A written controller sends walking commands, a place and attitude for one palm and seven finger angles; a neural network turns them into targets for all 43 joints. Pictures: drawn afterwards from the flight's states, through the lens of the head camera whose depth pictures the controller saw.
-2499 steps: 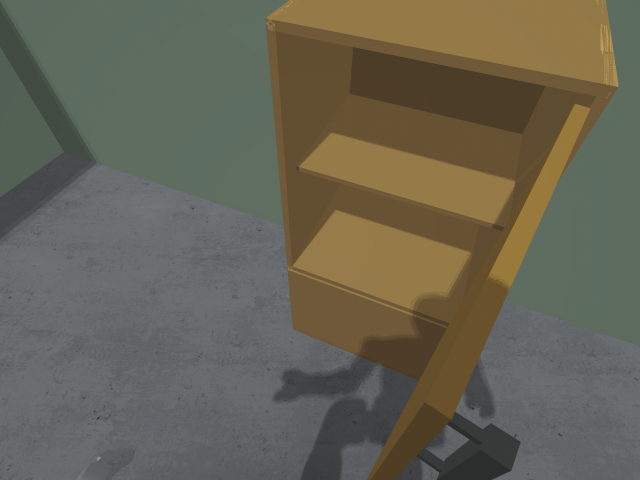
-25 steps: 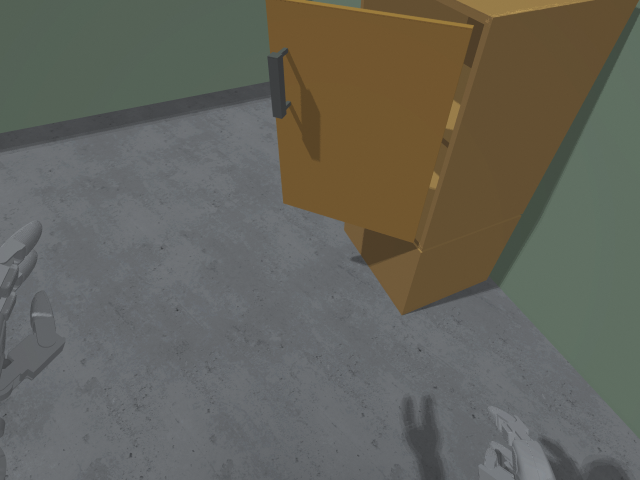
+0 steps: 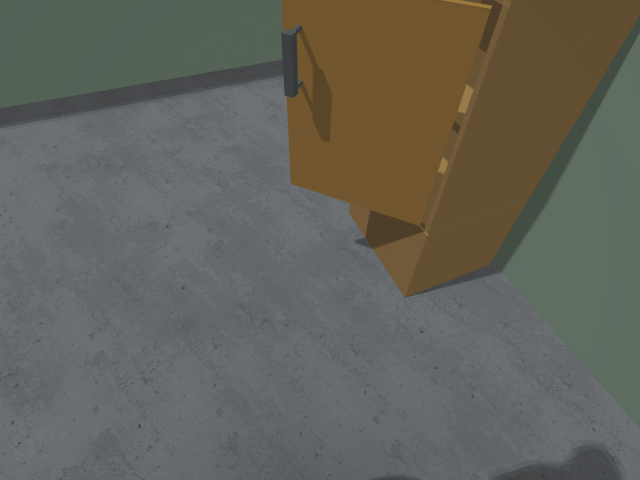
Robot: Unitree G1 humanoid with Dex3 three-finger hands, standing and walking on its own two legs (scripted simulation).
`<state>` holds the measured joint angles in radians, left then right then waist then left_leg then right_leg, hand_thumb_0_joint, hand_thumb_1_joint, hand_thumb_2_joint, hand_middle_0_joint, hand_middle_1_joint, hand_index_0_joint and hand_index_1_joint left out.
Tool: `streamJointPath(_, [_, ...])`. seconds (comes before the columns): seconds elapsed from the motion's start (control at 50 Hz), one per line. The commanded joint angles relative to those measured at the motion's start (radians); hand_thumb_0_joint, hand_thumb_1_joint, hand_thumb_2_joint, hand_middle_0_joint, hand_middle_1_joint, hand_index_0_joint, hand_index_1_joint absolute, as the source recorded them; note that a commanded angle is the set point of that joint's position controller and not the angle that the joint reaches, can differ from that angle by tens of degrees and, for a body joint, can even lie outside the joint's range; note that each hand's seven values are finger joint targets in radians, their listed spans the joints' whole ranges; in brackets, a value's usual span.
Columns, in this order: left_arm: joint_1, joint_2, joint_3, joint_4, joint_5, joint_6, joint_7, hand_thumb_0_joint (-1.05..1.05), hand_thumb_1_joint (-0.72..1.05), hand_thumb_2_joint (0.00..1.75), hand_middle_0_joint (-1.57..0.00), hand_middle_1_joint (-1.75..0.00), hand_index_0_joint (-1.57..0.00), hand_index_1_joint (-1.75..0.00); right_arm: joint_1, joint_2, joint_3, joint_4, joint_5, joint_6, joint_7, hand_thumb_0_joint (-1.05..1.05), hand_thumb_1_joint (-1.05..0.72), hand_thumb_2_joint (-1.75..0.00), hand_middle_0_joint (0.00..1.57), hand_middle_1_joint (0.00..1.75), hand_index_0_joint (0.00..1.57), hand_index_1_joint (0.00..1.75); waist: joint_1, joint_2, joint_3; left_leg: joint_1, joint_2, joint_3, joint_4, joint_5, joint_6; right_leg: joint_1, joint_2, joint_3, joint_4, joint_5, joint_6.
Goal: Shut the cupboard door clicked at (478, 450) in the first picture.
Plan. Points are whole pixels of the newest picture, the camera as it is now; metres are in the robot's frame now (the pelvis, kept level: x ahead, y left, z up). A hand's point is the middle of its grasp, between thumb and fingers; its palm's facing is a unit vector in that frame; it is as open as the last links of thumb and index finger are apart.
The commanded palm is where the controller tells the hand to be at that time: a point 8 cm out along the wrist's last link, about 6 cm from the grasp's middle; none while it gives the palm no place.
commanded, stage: let the arm hang, fingers relaxed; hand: left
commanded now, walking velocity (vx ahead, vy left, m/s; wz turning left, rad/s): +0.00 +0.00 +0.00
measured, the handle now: (294, 61) +0.97 +0.11 +0.04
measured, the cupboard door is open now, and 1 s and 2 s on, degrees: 42 42 42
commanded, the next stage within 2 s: look to check the result in 0.56 s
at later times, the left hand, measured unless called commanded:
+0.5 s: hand out of the picture +0.00 +0.17 -0.17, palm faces -0.01 -0.99 -0.16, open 7.3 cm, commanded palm none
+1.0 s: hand out of the picture +0.02 +0.18 -0.17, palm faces -0.02 -0.98 -0.20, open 7.4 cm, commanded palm none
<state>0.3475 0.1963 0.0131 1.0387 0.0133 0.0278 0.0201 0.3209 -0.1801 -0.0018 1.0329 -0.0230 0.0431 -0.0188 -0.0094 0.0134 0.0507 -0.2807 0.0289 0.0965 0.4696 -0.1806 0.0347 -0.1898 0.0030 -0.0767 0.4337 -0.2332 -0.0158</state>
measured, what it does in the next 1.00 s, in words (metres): stands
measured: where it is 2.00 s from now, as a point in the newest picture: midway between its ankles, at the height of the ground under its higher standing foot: outside the picture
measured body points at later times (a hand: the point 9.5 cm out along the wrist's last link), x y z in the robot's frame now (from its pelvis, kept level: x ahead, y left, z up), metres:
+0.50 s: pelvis +0.01 +0.01 +0.00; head +0.01 +0.01 +0.45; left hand +0.01 +0.22 -0.16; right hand -0.01 -0.20 -0.16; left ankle +0.05 +0.09 -0.74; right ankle +0.00 -0.11 -0.74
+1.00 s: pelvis +0.02 +0.01 +0.01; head +0.03 +0.00 +0.45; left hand +0.02 +0.24 -0.15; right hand +0.01 -0.22 -0.16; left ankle +0.05 +0.09 -0.74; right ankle +0.00 -0.11 -0.74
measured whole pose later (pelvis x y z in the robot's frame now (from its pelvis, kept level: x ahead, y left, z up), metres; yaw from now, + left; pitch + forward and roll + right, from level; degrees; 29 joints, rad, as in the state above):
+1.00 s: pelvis +0.02 +0.01 +0.01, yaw -2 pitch -1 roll +0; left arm 0.29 0.16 0.01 1.14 0.01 -0.01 0.03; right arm 0.27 -0.17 -0.01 1.12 -0.01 0.00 -0.03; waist -0.01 0.01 0.03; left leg -0.19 0.01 0.14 0.38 -0.17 0.04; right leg -0.13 -0.01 -0.03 0.38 -0.23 0.00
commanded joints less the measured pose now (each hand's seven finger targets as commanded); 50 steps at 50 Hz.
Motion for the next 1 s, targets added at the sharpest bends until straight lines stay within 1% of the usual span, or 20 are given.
streamJointPath(0.0, [0.016, 0.091, 0.012, 0.0, 0.002, -0.033, 0.008, 0.0, 0.9, 0.9, -0.2, -0.3, -0.2, -0.3, 0.029, -0.113, -0.03, -0.022, 0.008, -0.034, -0.01, 0.0, -0.9, -0.9, 0.2, 0.3, 0.2, 0.3, -0.001, -0.024, -0.001, 0.05, 0.097, -0.136, -0.151, -0.142, 0.006, -0.063, -0.087, 0.127, -0.127, -0.074, -0.041])
streamJointPath(0.06, [0.022, 0.077, 0.009, 0.032, 0.001, -0.034, 0.011, 0.0, 0.9, 0.9, -0.2, -0.3, -0.2, -0.3, 0.047, -0.104, -0.028, 0.009, 0.008, -0.039, -0.012, 0.0, -0.9, -0.9, 0.2, 0.3, 0.2, 0.3, -0.004, -0.042, 0.003, 0.065, 0.102, -0.134, -0.167, -0.131, 0.009, -0.066, -0.087, 0.128, -0.124, -0.061, -0.036])
streamJointPath(0.1, [0.033, 0.077, 0.008, 0.046, 0.002, -0.036, 0.014, 0.0, 0.9, 0.9, -0.2, -0.3, -0.2, -0.3, 0.045, -0.105, -0.028, 0.021, 0.011, -0.041, -0.013, 0.0, -0.9, -0.9, 0.2, 0.3, 0.2, 0.3, 0.0, -0.035, 0.004, 0.075, 0.102, -0.132, -0.168, -0.111, 0.01, -0.065, -0.087, 0.129, -0.124, -0.044, -0.036])
streamJointPath(0.14, [0.033, 0.067, 0.006, 0.06, 0.002, -0.034, 0.015, 0.0, 0.9, 0.9, -0.2, -0.3, -0.2, -0.3, 0.047, -0.088, -0.025, 0.037, 0.009, -0.041, -0.013, 0.0, -0.9, -0.9, 0.2, 0.3, 0.2, 0.3, -0.001, -0.046, 0.023, 0.069, 0.1, -0.126, -0.177, -0.114, 0.009, -0.07, -0.09, 0.128, -0.124, -0.048, -0.032])
streamJointPath(0.16, [0.037, 0.061, 0.005, 0.065, 0.001, -0.034, 0.015, 0.0, 0.9, 0.9, -0.2, -0.3, -0.2, -0.3, 0.045, -0.086, -0.024, 0.04, 0.009, -0.04, -0.013, 0.0, -0.9, -0.9, 0.2, 0.3, 0.2, 0.3, 0.0, -0.038, 0.042, 0.07, 0.099, -0.123, -0.179, -0.118, 0.008, -0.083, -0.09, 0.127, -0.127, -0.053, -0.031])
streamJointPath(0.2, [0.046, 0.063, 0.005, 0.072, 0.002, -0.035, 0.017, 0.0, 0.9, 0.9, -0.2, -0.3, -0.2, -0.3, 0.049, -0.082, -0.024, 0.048, 0.011, -0.041, -0.014, 0.0, -0.9, -0.9, 0.2, 0.3, 0.2, 0.3, 0.002, -0.02, 0.036, 0.077, 0.096, -0.121, -0.178, -0.096, 0.008, -0.076, -0.089, 0.13, -0.126, -0.032, -0.031])
streamJointPath(0.24, [0.043, 0.048, 0.003, 0.078, 0.002, -0.033, 0.018, 0.0, 0.9, 0.9, -0.2, -0.3, -0.2, -0.3, 0.051, -0.066, -0.021, 0.056, 0.008, -0.04, -0.014, 0.0, -0.9, -0.9, 0.2, 0.3, 0.2, 0.3, -0.001, -0.022, 0.051, 0.072, 0.096, -0.119, -0.186, -0.108, 0.006, -0.083, -0.088, 0.126, -0.125, -0.036, -0.027])
streamJointPath(0.3, [0.051, 0.05, 0.002, 0.081, 0.002, -0.036, 0.019, 0.0, 0.9, 0.9, -0.2, -0.3, -0.2, -0.3, 0.051, -0.065, -0.021, 0.059, 0.011, -0.042, -0.015, 0.0, -0.9, -0.9, 0.2, 0.3, 0.2, 0.3, 0.002, -0.011, 0.045, 0.085, 0.094, -0.113, -0.184, -0.084, 0.005, -0.079, -0.088, 0.126, -0.124, -0.014, -0.027])
streamJointPath(0.34, [0.048, 0.036, 0.002, 0.084, 0.002, -0.035, 0.019, 0.0, 0.9, 0.9, -0.2, -0.3, -0.2, -0.3, 0.054, -0.052, -0.02, 0.064, 0.009, -0.042, -0.016, 0.0, -0.9, -0.9, 0.2, 0.3, 0.2, 0.3, -0.002, -0.008, 0.05, 0.08, 0.094, -0.113, -0.191, -0.094, 0.004, -0.078, -0.089, 0.125, -0.125, -0.013, -0.024])
streamJointPath(0.4, [0.046, 0.041, 0.004, 0.082, 0.003, -0.036, 0.02, 0.0, 0.9, 0.9, -0.2, -0.3, -0.2, -0.3, 0.053, -0.058, -0.021, 0.065, 0.011, -0.045, -0.017, 0.0, -0.9, -0.9, 0.2, 0.3, 0.2, 0.3, 0.0, -0.001, 0.048, 0.086, 0.095, -0.113, -0.19, -0.074, 0.004, -0.072, -0.086, 0.126, -0.121, 0.005, -0.025])
streamJointPath(0.44, [0.043, 0.031, 0.005, 0.084, 0.002, -0.035, 0.02, 0.0, 0.9, 0.9, -0.2, -0.3, -0.2, -0.3, 0.054, -0.049, -0.021, 0.068, 0.009, -0.045, -0.018, 0.0, -0.9, -0.9, 0.2, 0.3, 0.2, 0.3, -0.001, 0.018, 0.053, 0.076, 0.095, -0.113, -0.199, -0.096, 0.002, -0.069, -0.087, 0.123, -0.119, 0.002, -0.023])
streamJointPath(0.46, [0.044, 0.032, 0.005, 0.085, 0.002, -0.035, 0.02, 0.0, 0.9, 0.9, -0.2, -0.3, -0.2, -0.3, 0.054, -0.049, -0.02, 0.066, 0.009, -0.046, -0.018, 0.0, -0.9, -0.9, 0.2, 0.3, 0.2, 0.3, 0.0, 0.01, 0.056, 0.076, 0.095, -0.113, -0.2, -0.093, 0.003, -0.067, -0.087, 0.123, -0.119, 0.009, -0.023])
streamJointPath(0.52, [0.043, 0.034, 0.007, 0.086, 0.003, -0.037, 0.02, 0.0, 0.9, 0.9, -0.2, -0.3, -0.2, -0.3, 0.056, -0.055, -0.023, 0.067, 0.01, -0.05, -0.02, 0.0, -0.9, -0.9, 0.2, 0.3, 0.2, 0.3, -0.001, 0.012, 0.027, 0.095, 0.097, -0.111, -0.19, -0.051, 0.005, -0.052, -0.089, 0.122, -0.114, 0.034, -0.024])
streamJointPath(0.54, [0.042, 0.035, 0.008, 0.085, 0.002, -0.039, 0.02, 0.0, 0.9, 0.9, -0.2, -0.3, -0.2, -0.3, 0.058, -0.053, -0.022, 0.067, 0.011, -0.051, -0.02, 0.0, -0.9, -0.9, 0.2, 0.3, 0.2, 0.3, -0.001, -0.001, 0.02, 0.1, 0.096, -0.111, -0.186, -0.034, 0.006, -0.043, -0.09, 0.122, -0.116, 0.041, -0.023])
streamJointPath(0.6, [0.046, 0.043, 0.008, 0.085, 0.002, -0.042, 0.02, 0.0, 0.9, 0.9, -0.2, -0.3, -0.2, -0.3, 0.051, -0.069, -0.025, 0.066, 0.013, -0.051, -0.02, 0.0, -0.9, -0.9, 0.2, 0.3, 0.2, 0.3, 0.0, -0.011, 0.019, 0.124, 0.097, -0.103, -0.172, 0.0, 0.008, -0.054, -0.092, 0.125, -0.124, 0.047, -0.026])
streamJointPath(0.64, [0.036, 0.04, 0.008, 0.088, 0.001, -0.042, 0.02, 0.0, 0.9, 0.9, -0.2, -0.3, -0.2, -0.3, 0.052, -0.064, -0.024, 0.069, 0.011, -0.051, -0.02, 0.0, -0.9, -0.9, 0.2, 0.3, 0.2, 0.3, -0.004, -0.007, 0.026, 0.119, 0.096, -0.104, -0.177, -0.01, 0.006, -0.053, -0.093, 0.128, -0.125, 0.041, -0.025])
streamJointPath(0.7, [0.034, 0.054, 0.01, 0.088, 0.002, -0.044, 0.02, 0.0, 0.9, 0.9, -0.2, -0.3, -0.2, -0.3, 0.048, -0.078, -0.027, 0.069, 0.014, -0.052, -0.02, 0.0, -0.9, -0.9, 0.2, 0.3, 0.2, 0.3, -0.003, -0.022, 0.014, 0.133, 0.1, -0.105, -0.173, 0.009, 0.008, -0.048, -0.091, 0.128, -0.126, 0.048, -0.027])
streamJointPath(0.78, [0.027, 0.057, 0.01, 0.092, 0.001, -0.044, 0.02, 0.0, 0.9, 0.9, -0.2, -0.3, -0.2, -0.3, 0.037, -0.083, -0.026, 0.071, 0.012, -0.054, -0.021, 0.0, -0.9, -0.9, 0.2, 0.3, 0.2, 0.3, -0.002, -0.016, 0.01, 0.142, 0.101, -0.102, -0.173, 0.028, 0.008, -0.036, -0.095, 0.129, -0.128, 0.061, -0.025])
streamJointPath(0.88, [0.014, 0.07, 0.009, 0.091, 0.001, -0.045, 0.018, 0.0, 0.9, 0.9, -0.2, -0.3, -0.2, -0.3, 0.023, -0.094, -0.028, 0.072, 0.012, -0.051, -0.019, 0.0, -0.9, -0.9, 0.2, 0.3, 0.2, 0.3, -0.004, -0.028, 0.039, 0.135, 0.099, -0.1, -0.178, 0.003, 0.006, -0.049, -0.099, 0.134, -0.143, 0.043, -0.027])
streamJointPath(0.98, [-0.007, 0.089, 0.012, 0.084, 0.001, -0.047, 0.016, 0.0, 0.9, 0.9, -0.2, -0.3, -0.2, -0.3, 0.003, -0.113, -0.03, 0.067, 0.012, -0.053, -0.018, 0.0, -0.9, -0.9, 0.2, 0.3, 0.2, 0.3, -0.004, -0.01, 0.021, 0.143, 0.101, -0.102, -0.181, 0.017, 0.006, -0.031, -0.098, 0.137, -0.144, 0.061, -0.028])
